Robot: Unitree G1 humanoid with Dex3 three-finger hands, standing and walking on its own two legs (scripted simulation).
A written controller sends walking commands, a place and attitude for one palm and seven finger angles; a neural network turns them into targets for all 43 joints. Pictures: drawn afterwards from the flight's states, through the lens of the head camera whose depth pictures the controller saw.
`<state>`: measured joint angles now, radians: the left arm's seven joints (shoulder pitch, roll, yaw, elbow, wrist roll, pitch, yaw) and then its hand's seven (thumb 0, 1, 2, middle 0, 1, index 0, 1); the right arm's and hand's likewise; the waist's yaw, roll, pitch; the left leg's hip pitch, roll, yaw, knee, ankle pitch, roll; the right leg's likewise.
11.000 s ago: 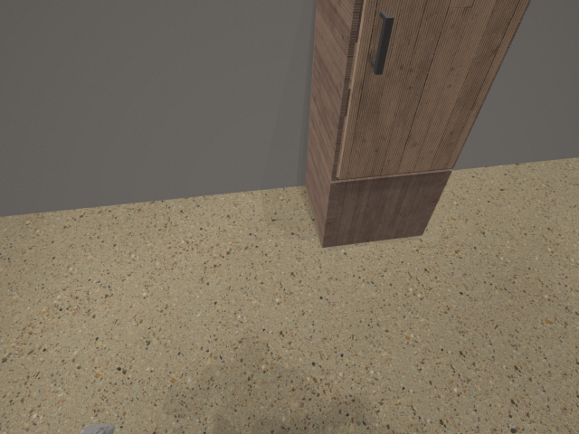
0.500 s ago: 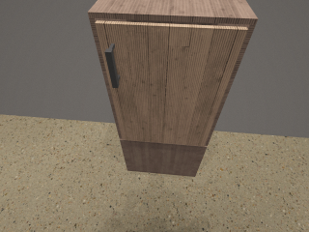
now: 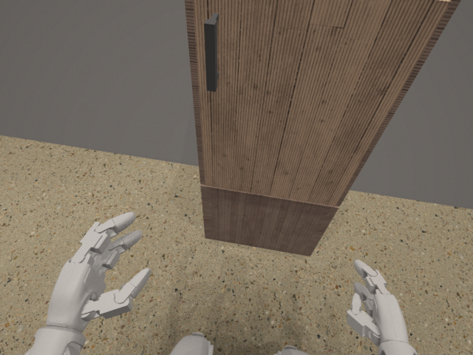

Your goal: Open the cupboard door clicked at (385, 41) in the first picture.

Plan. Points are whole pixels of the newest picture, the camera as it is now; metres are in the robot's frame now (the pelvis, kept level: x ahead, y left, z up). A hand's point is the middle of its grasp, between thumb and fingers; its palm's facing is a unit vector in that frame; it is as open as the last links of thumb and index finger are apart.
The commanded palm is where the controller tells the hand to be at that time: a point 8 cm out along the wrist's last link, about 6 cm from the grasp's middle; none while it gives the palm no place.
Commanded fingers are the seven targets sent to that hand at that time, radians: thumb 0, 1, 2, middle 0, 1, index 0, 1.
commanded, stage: raise the hand with hooked fingers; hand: left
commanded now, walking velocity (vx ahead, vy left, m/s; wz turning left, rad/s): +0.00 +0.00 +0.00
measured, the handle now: (213, 53) +0.61 +0.12 +0.19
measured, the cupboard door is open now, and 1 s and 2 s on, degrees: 0 0 0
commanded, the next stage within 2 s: move the hooked fingers beside the handle in 1.54 s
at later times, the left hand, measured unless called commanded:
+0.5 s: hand (98, 219) +0.26 +0.23 +0.12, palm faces -0.04 -1.00 -0.07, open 12.4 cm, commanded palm +0.24 +0.28 +0.14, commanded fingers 0.00 -0.36 0.36 -0.29 -1.11 -0.29 -1.11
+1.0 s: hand (65, 154) +0.31 +0.26 +0.20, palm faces +0.00 -1.00 -0.06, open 14.0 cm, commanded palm +0.29 +0.31 +0.21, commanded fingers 0.00 -0.50 0.30 -0.30 -1.20 -0.30 -1.20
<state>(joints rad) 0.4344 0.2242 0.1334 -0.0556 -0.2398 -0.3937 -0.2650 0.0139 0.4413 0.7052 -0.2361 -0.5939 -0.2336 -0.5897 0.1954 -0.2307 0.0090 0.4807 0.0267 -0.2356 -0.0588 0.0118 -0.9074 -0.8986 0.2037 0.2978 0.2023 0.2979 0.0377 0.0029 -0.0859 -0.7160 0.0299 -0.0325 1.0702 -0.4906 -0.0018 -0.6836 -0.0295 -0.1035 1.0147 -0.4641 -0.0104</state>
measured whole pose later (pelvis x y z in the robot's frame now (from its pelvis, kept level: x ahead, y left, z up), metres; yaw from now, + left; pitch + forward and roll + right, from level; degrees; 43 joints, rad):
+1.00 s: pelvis +0.02 -0.01 +0.06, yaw -1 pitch +0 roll -1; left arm -0.10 0.45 0.44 0.27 -0.35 -0.02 -0.51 -0.01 -0.50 0.30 -0.30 -1.20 -0.30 -1.19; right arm 0.25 -0.27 0.07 0.60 0.06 -0.24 -0.12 0.02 -0.90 -0.90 0.21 0.30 0.21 0.30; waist 0.03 0.05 -0.03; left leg -0.32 0.03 0.00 0.65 -0.34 -0.01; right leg -0.30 -0.01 -0.08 0.61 -0.31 -0.01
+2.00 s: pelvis +0.02 -0.01 +0.06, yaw -1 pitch +1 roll +0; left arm -0.37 0.45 0.38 0.53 -0.28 -0.03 -0.47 -0.01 -0.51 0.30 -0.30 -1.20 -0.30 -1.20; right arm 0.25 -0.28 0.08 0.62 0.06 -0.23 -0.13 0.01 -0.90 -0.90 0.21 0.30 0.21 0.30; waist 0.01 0.03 -0.02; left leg -0.31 0.02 0.01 0.58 -0.29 -0.01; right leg -0.31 -0.02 -0.07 0.56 -0.27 -0.01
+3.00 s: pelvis +0.02 +0.00 +0.05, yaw -2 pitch +12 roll -1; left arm -0.99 0.59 0.38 1.22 -0.13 -0.21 -0.38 -0.01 -0.51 0.30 -0.30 -1.20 -0.30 -1.20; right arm 0.39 -0.31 0.04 0.68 0.03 -0.07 -0.08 0.01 -0.91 -0.90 0.21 0.30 0.21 0.30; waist -0.14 0.02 -0.04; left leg -0.59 0.03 0.02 0.72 -0.34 0.01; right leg -0.58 -0.01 -0.06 0.67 -0.29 0.00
